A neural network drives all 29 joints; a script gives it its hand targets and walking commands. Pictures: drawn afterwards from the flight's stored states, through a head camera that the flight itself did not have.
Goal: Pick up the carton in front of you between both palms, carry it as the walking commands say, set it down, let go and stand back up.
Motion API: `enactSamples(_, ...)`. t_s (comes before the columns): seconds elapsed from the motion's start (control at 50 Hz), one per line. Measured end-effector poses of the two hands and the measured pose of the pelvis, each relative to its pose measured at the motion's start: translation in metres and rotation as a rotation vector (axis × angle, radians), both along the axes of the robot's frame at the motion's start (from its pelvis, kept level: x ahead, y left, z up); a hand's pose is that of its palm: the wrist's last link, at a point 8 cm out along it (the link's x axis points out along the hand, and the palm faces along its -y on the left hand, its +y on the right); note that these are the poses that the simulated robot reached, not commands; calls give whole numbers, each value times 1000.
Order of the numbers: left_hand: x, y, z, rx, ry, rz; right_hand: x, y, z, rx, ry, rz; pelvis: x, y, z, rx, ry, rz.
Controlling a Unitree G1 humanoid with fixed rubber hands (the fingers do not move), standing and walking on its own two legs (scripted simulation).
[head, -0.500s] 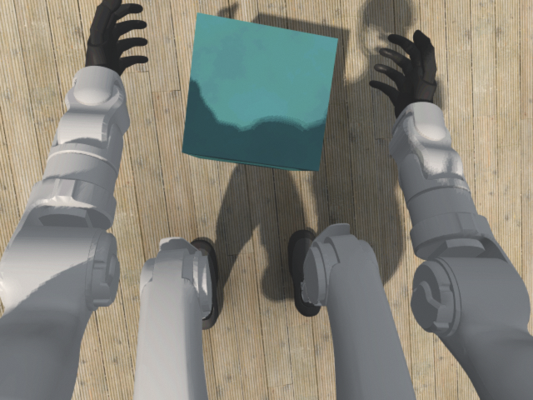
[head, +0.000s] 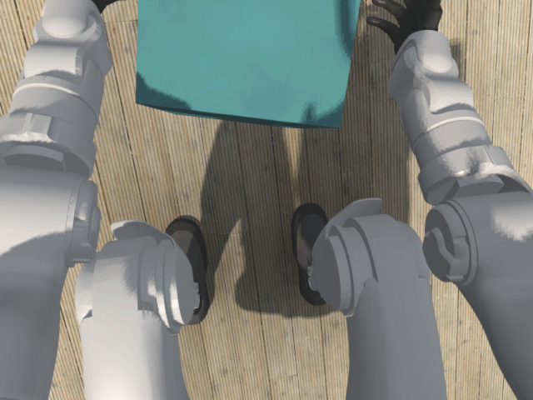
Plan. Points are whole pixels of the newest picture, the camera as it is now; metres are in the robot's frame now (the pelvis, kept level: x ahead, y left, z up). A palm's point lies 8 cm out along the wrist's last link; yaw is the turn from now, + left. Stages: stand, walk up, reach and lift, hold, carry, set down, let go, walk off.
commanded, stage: reach and lift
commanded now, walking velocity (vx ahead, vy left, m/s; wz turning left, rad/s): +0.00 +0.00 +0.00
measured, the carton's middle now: (245, 42) +0.52 +0.00 -0.24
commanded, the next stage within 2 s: none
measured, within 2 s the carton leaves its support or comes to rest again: leaves its support in 0.72 s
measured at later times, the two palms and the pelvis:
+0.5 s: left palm out of the picture +0.56 +0.15 -0.17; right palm (384, 26) +0.52 -0.15 -0.16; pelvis +0.00 +0.00 +0.01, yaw +0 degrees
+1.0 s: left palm out of the picture +0.53 +0.16 -0.05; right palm (437, 1) +0.51 -0.14 -0.05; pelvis +0.00 +0.00 +0.03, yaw +2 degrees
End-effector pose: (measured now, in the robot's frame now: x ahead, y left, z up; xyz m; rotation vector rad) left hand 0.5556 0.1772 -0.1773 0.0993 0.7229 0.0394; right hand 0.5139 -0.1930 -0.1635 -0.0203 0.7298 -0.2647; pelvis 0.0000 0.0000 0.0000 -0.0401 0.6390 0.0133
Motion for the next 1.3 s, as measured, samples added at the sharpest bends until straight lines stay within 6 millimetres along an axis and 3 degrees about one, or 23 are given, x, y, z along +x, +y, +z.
enactSamples(0.26, -1, -6, 9, -2, 7, -10, -3, 16, -1, 30, 26, 23, 7, 0, 1, -1, 13, 2)
enactSamples(0.44, -2, -31, 9, -27, 16, -51, 5, 38, 3, 44, 13, 71, 4, 2, 6, -3, 26, 2)
enactSamples(0.68, 2, -32, 11, -10, 37, -47, 13, 39, 7, 26, 24, 38, -2, 5, -2, -12, 2, 16)
enactSamples(0.78, -5, -31, 19, -27, 5, -27, 16, 41, 23, 29, -12, 32, -3, 5, -5, -7, -17, 28)
enactSamples(0.88, -16, -28, 53, -50, -19, -7, 2, 43, 55, 51, -41, 10, -3, 2, 4, -2, -17, 34)
enactSamples(1.08, -40, -16, 163, -55, -26, 53, -14, 55, 156, 70, -51, 39, 0, 1, 54, -1, 50, 46)
enactSamples(1.3, -59, -14, 222, -58, -36, 84, -23, 56, 217, 73, -61, 61, 9, 0, 111, 10, 117, 54)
